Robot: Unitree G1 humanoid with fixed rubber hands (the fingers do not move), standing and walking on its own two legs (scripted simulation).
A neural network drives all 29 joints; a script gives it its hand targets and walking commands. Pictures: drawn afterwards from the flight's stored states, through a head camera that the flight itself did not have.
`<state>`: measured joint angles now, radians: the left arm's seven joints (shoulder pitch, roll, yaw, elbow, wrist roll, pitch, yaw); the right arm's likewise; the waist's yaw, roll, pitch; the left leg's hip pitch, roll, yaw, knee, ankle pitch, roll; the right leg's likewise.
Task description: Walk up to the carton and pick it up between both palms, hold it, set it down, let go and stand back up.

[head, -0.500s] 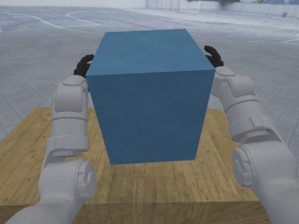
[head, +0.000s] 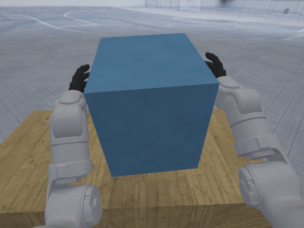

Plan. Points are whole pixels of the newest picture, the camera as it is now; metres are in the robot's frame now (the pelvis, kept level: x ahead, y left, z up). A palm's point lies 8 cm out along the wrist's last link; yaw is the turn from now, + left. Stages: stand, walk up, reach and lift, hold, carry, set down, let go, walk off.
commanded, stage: hold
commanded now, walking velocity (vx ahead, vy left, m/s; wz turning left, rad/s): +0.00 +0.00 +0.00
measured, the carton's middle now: (149, 103) +0.40 +0.00 +0.23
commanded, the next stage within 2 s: none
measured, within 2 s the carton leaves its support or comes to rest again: neither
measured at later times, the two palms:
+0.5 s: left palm (77, 84) +0.36 +0.17 +0.30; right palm (217, 73) +0.36 -0.17 +0.33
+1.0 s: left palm (79, 96) +0.34 +0.16 +0.28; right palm (218, 84) +0.34 -0.17 +0.31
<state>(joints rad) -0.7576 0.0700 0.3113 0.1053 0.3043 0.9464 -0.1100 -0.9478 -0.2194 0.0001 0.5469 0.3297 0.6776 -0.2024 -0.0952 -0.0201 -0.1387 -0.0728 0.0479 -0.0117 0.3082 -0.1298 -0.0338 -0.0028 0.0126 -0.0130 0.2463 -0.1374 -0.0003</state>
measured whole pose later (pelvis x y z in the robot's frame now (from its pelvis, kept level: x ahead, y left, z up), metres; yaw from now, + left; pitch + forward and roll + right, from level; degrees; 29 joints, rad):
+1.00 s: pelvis +0.00 +0.00 +0.00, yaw +0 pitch -6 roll -1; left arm -0.77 0.07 0.30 0.13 0.30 0.95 -0.10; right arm -0.95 -0.22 0.00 0.56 0.32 0.68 -0.19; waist -0.09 -0.01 -0.15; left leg -0.09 0.05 -0.01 0.31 -0.12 -0.03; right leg -0.02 0.01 -0.01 0.26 -0.13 0.00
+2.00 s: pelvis +0.00 +0.00 +0.00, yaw +0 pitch -6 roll -1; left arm -0.79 0.09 0.31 0.17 0.29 0.93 -0.11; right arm -0.98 -0.21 -0.01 0.60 0.31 0.66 -0.20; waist -0.09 -0.03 -0.15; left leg -0.09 0.05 -0.02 0.31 -0.12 -0.04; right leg -0.02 0.01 -0.01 0.25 -0.13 0.00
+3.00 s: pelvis +0.00 +0.00 +0.00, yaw +0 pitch -6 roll -1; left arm -0.81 0.08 0.31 0.22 0.31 0.92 -0.11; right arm -0.98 -0.22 -0.02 0.63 0.29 0.66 -0.19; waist -0.09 -0.01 -0.15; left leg -0.08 0.04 -0.01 0.31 -0.12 -0.03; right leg -0.02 0.01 0.00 0.26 -0.14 0.00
